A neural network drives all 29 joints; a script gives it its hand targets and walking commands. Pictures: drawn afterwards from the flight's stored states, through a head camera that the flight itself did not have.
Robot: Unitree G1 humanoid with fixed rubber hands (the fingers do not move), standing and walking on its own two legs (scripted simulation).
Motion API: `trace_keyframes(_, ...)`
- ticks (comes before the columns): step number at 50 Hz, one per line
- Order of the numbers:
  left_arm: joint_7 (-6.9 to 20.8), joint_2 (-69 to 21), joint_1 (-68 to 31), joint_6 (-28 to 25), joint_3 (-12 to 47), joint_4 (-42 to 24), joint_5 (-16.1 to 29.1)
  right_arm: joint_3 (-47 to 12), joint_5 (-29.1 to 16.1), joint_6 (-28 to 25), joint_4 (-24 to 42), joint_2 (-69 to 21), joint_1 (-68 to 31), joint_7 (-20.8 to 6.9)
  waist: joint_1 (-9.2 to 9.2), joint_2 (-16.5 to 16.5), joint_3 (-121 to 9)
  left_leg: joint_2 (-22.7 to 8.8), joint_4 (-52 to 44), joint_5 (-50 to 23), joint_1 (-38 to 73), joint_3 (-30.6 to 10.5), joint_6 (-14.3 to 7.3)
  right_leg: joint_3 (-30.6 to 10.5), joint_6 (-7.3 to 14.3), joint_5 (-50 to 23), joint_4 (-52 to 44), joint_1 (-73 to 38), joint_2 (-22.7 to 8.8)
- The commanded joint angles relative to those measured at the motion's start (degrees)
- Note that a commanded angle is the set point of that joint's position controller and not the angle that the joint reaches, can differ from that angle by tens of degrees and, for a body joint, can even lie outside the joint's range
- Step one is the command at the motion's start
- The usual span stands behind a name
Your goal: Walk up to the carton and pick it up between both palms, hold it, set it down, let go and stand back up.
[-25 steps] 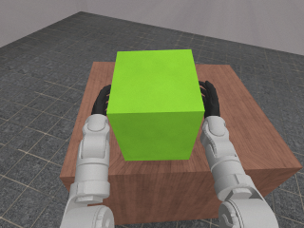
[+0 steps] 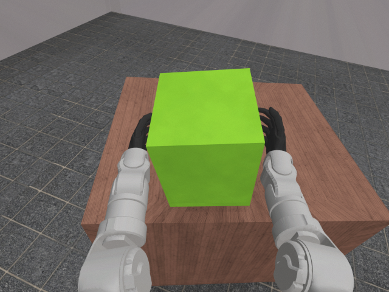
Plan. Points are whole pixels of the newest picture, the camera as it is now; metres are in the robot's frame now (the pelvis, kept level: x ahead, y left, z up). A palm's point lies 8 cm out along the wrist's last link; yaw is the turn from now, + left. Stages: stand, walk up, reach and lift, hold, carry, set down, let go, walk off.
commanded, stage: set down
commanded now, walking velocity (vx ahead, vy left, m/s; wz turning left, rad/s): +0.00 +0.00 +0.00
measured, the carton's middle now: (206, 142) +0.44 +0.01 +0.09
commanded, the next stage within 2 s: none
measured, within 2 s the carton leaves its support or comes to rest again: neither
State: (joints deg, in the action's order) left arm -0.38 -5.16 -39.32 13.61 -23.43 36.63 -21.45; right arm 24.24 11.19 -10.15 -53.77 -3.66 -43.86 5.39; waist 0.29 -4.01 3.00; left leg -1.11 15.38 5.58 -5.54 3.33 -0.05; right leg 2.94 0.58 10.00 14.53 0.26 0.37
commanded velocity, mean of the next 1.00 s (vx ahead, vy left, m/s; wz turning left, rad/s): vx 0.00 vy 0.00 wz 0.00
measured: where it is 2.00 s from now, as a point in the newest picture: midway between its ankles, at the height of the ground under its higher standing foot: outside the picture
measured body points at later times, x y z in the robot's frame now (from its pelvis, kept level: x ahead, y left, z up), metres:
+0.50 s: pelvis +0.01 +0.00 +0.00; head +0.03 +0.02 +0.45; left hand +0.42 +0.15 +0.07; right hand +0.43 -0.14 +0.11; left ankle +0.04 +0.12 -0.75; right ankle -0.02 -0.11 -0.75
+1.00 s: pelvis +0.01 +0.00 +0.00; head +0.06 +0.01 +0.45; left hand +0.43 +0.15 +0.05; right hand +0.44 -0.14 +0.08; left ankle +0.04 +0.11 -0.75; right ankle -0.02 -0.11 -0.75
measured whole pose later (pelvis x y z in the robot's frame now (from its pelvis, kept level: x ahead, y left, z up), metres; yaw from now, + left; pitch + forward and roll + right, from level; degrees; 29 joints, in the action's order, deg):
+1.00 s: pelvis +0.01 +0.00 +0.00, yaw -2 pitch +6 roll +0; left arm -1.7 -5.2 -42.3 3.5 -29.7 49.7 -21.2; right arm 36.9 23.8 -10.6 -55.2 -6.1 -46.5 2.1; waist 1.7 -2.2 -1.2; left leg -1.5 16.0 6.0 -15.7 5.4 -0.2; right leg 1.0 0.4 10.6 16.9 12.1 0.5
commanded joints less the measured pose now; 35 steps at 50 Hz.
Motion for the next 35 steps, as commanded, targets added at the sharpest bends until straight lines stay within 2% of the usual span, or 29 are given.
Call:
trace_keyframes(1, 5.9, -26.5, -37.0, -5.8, 17.4, -6.5, 1.3, -15.7, 2.7, -1.9, 3.1, -25.1, -31.1, -7.8, 0.05, 4.8, -27.0, 0.9, 1.6, -14.4, 12.9, 4.1, 2.0, 4.5, -2.9, -19.1, 0.1, -3.4, 0.9)
trace_keyframes(3, 5.8, -27.5, -38.3, -6.3, 18.4, -7.8, 2.1, -16.2, 2.9, -2.0, 4.1, -25.9, -31.4, -7.8, -0.14, 4.7, -30.6, 0.8, 2.0, -16.2, 13.3, 3.9, 2.0, 4.4, -3.2, -21.5, 0.9, -3.6, 1.0)
trace_keyframes(5, 5.4, -27.3, -39.8, -7.2, 18.0, -7.2, 2.3, -16.2, 3.3, -2.6, 5.1, -26.0, -33.5, -8.1, 0.56, 4.1, -31.9, 0.7, 1.4, -13.7, 11.3, 4.0, 1.8, 4.2, -3.1, -19.4, 1.0, -3.8, 0.9)
trace_keyframes(6, 5.1, -27.3, -40.7, -7.7, 18.7, -7.1, 3.1, -15.6, 3.8, -2.8, 4.6, -26.1, -33.5, -8.3, 0.05, 3.5, -32.4, 0.8, 1.3, -13.3, 11.0, 4.1, 2.0, 4.3, -3.0, -19.1, 1.3, -3.7, 1.1)
trace_keyframes(7, 4.8, -28.1, -41.8, -8.3, 19.5, -8.3, 2.9, -15.3, 3.8, -3.1, 4.7, -26.5, -33.7, -8.6, 0.13, 5.4, -33.8, 0.7, 1.7, -14.6, 11.7, 4.3, 2.2, 4.0, -3.0, -19.5, 1.6, -2.6, 0.7)
trace_keyframes(9, 4.4, -27.9, -41.7, -8.8, 19.0, -7.4, 3.1, -15.0, 4.8, -3.3, 5.3, -26.7, -33.7, -8.7, 0.23, 4.2, -34.9, 0.6, 2.3, -15.4, 12.1, 4.1, 2.0, 4.1, -3.0, -21.0, 1.7, -2.5, 0.9)
trace_keyframes(10, 4.2, -28.2, -41.6, -9.1, 18.7, -7.0, 2.8, -15.4, 4.8, -3.3, 4.7, -26.6, -33.6, -8.8, 0.99, 4.6, -36.0, 0.5, 2.3, -15.4, 12.0, 4.3, 1.9, 3.7, -2.8, -21.7, 1.7, -2.6, 0.7)
trace_keyframes(11, 4.3, -27.5, -41.6, -9.3, 18.4, -6.2, 2.9, -15.2, 5.2, -3.2, 4.6, -27.1, -33.8, -8.7, 0.48, 3.6, -35.4, 0.4, 2.2, -15.1, 11.0, 3.9, 1.8, 4.0, -3.3, -22.0, 2.1, -2.7, 0.7)
trace_keyframes(12, 4.2, -27.8, -41.7, -9.6, 18.7, -5.8, 3.0, -14.6, 5.4, -3.1, 4.2, -27.5, -33.0, -8.7, -0.2, 4.3, -35.8, 0.5, 2.2, -15.1, 10.2, 4.2, 1.7, 3.6, -3.5, -23.1, 2.3, -3.3, 0.3)
trace_keyframes(13, 4.1, -28.0, -43.1, -10.1, 19.6, -7.4, 3.5, -14.6, 5.7, -3.5, 4.3, -27.8, -33.0, -8.7, -0.33, 4.9, -38.3, 0.4, 2.6, -16.5, 11.3, 4.2, 2.2, 3.9, -3.4, -24.1, 2.7, -2.4, 0.7)
trace_keyframes(15, 3.7, -28.4, -42.6, -10.8, 19.2, -6.5, 3.7, -14.0, 6.1, -3.3, 1.5, -27.4, -31.9, -8.9, -0.33, 5.9, -37.9, 0.3, 3.5, -18.9, 12.7, 3.8, 2.8, 3.7, -2.8, -24.6, 2.5, -0.9, 0.7)
trace_keyframes(16, 3.7, -28.5, -42.8, -10.9, 19.3, -5.7, 3.2, -13.8, 6.0, -3.5, 2.2, -27.4, -32.3, -9.0, -0.21, 6.5, -38.2, 0.0, 3.7, -19.6, 12.5, 3.8, 2.7, 3.9, -2.8, -24.9, 2.6, -0.9, 0.8)
trace_keyframes(18, 3.3, -28.3, -42.0, -11.3, 18.9, -5.1, 3.1, -13.3, 6.5, -3.6, 1.6, -27.4, -31.8, -9.1, -0.21, 5.8, -38.0, -0.1, 4.3, -21.6, 13.0, 3.4, 3.0, 3.8, -2.6, -25.6, 2.6, -0.2, 0.9)
trace_keyframes(19, 3.4, -28.3, -41.7, -11.4, 18.0, -4.5, 2.6, -12.2, 7.1, -3.4, 0.6, -27.1, -31.3, -9.1, -0.42, 6.1, -37.4, 0.0, 3.9, -20.6, 12.5, 3.5, 2.8, 3.5, -2.6, -25.1, 2.3, -0.1, 0.8)
trace_keyframes(20, 3.6, -27.9, -40.7, -11.3, 16.7, -3.1, 2.4, -12.7, 7.3, -3.0, -0.1, -27.7, -30.7, -9.2, 0.16, 4.3, -36.2, -0.1, 3.6, -19.9, 11.6, 3.6, 2.2, 3.5, -3.0, -25.7, 2.6, -0.8, 0.6)
trace_keyframes(21, 4.0, -26.8, -39.4, -10.7, 15.2, -1.5, 1.3, -11.9, 7.2, -2.3, -1.3, -27.4, -29.4, -9.3, 0.02, 4.4, -33.2, 0.2, 2.8, -17.3, 10.3, 4.0, 1.9, 3.2, -3.3, -24.3, 2.2, -1.7, 0.5)
trace_keyframes(22, 4.5, -26.3, -38.3, -10.3, 13.8, -0.9, 0.7, -11.3, 7.4, -1.6, -2.0, -27.4, -28.7, -9.4, 0.73, 4.1, -30.9, 0.2, 1.7, -14.7, 9.1, 4.2, 1.6, 3.0, -3.3, -22.9, 1.9, -2.3, 0.3)
trace_keyframes(24, 4.7, -26.7, -37.8, -10.2, 13.5, -0.5, 0.9, -10.3, 8.8, -1.5, -0.2, -27.4, -29.0, -9.6, 0.36, 4.2, -31.6, 0.2, 1.1, -13.9, 7.7, 4.3, 1.2, 2.6, -3.4, -23.1, 2.2, -2.9, 0.1)
trace_keyframes(25, 4.9, -26.8, -39.0, -10.4, 13.4, -0.7, 1.3, -10.0, 9.2, -1.9, 1.1, -28.3, -30.9, -9.6, 0.19, 3.1, -33.4, 0.4, 1.1, -13.2, 7.5, 4.4, 1.0, 2.8, -3.7, -22.9, 2.4, -2.5, 0.2)
trace_keyframes(27, 4.4, -26.3, -41.3, -11.6, 13.3, -1.3, 1.5, -10.8, 9.4, -2.5, 2.9, -29.5, -32.4, -9.8, 1.31, 2.4, -34.8, 0.4, 1.4, -13.9, 5.7, 4.9, 0.9, 2.9, -4.0, -25.2, 3.5, -4.1, 0.1)
trace_keyframes(30, 3.5, -26.1, -42.1, -12.9, 12.9, -0.7, 1.3, -10.9, 9.5, -3.0, 2.3, -29.9, -32.6, -10.4, 2.14, 3.2, -37.4, 0.2, 2.1, -16.2, 7.2, 4.9, 1.0, 2.8, -3.8, -26.1, 4.3, -3.6, 0.1)
trace_keyframes(33, 2.9, -26.2, -44.0, -14.6, 13.5, -1.6, 1.6, -11.4, 10.0, -3.4, 0.8, -30.3, -32.1, -10.8, 2.18, 3.9, -40.1, 0.1, 2.7, -18.1, 7.1, 5.5, 1.2, 2.6, -3.4, -27.8, 4.7, -2.7, 0.2)
trace_keyframes(35, 1.9, -27.1, -44.8, -15.4, 14.4, -1.1, 1.7, -9.8, 10.8, -4.1, 0.6, -29.9, -32.7, -11.1, 2.27, 6.4, -42.5, -0.6, 3.6, -20.2, 9.2, 5.2, 1.9, 3.0, -3.0, -25.7, 4.6, 0.4, 0.4)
